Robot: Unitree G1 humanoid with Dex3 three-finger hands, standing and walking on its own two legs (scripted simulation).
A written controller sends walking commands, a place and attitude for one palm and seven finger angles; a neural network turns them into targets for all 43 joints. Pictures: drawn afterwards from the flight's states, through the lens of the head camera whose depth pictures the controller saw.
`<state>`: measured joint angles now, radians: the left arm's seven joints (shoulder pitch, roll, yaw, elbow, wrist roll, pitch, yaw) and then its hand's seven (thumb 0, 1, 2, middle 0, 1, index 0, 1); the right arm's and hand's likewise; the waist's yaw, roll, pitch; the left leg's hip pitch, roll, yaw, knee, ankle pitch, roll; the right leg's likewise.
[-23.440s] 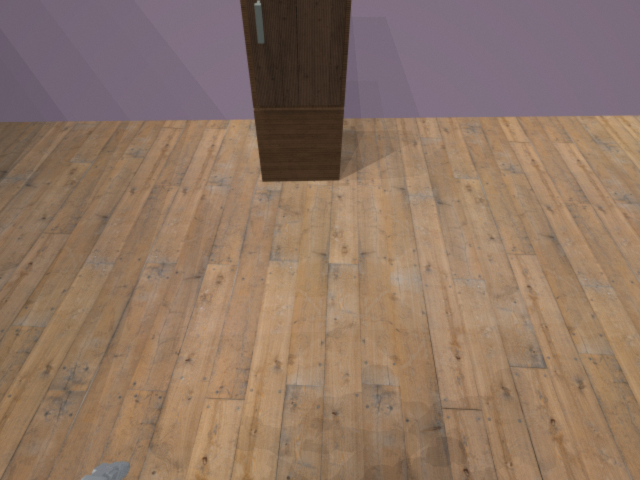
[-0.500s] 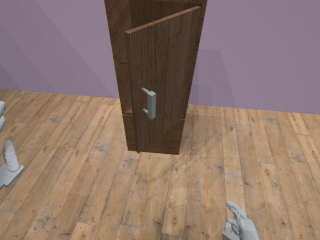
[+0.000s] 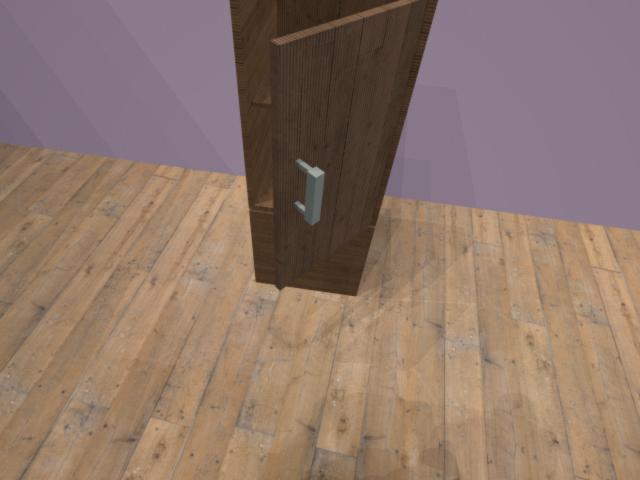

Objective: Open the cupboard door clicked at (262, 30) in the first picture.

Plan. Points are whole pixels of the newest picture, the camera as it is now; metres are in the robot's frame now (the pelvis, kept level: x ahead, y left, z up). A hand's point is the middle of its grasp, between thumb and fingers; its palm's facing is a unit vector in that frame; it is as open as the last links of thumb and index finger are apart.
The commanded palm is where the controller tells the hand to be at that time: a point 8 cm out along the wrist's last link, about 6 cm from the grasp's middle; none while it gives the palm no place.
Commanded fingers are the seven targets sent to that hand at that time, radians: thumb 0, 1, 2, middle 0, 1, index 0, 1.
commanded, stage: let the arm hang, fingers relaxed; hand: left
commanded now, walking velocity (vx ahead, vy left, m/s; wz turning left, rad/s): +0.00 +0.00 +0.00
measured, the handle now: (306, 191) +0.59 +0.05 -0.02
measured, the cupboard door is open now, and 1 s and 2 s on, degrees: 51 51 51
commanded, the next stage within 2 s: look to check the result in 0.74 s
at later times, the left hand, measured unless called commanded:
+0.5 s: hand out of the picture -0.01 +0.17 -0.17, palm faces +0.04 -0.98 -0.21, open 7.4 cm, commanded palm none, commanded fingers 0.00 0.90 0.90 -0.20 -0.30 -0.20 -0.30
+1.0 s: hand out of the picture -0.01 +0.15 -0.17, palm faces +0.06 -0.98 -0.19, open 7.4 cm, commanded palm none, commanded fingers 0.00 0.90 0.90 -0.20 -0.30 -0.20 -0.30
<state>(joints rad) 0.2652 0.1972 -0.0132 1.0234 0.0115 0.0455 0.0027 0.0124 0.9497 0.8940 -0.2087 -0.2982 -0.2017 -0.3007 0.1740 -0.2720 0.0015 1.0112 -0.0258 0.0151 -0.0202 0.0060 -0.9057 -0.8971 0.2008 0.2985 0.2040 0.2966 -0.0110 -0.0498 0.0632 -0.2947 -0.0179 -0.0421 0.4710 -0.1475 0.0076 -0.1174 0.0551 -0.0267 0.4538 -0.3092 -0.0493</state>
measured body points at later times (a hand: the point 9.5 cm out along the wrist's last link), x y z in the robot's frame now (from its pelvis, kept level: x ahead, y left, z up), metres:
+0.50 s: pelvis +0.01 +0.00 +0.00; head +0.01 -0.02 +0.45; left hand -0.01 +0.22 -0.15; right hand -0.01 -0.20 -0.17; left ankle +0.07 +0.11 -0.74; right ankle -0.04 -0.09 -0.74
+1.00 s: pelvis +0.03 -0.01 +0.00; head +0.04 -0.02 +0.45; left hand -0.01 +0.20 -0.16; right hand +0.02 -0.23 -0.16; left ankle +0.07 +0.11 -0.74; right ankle -0.04 -0.09 -0.74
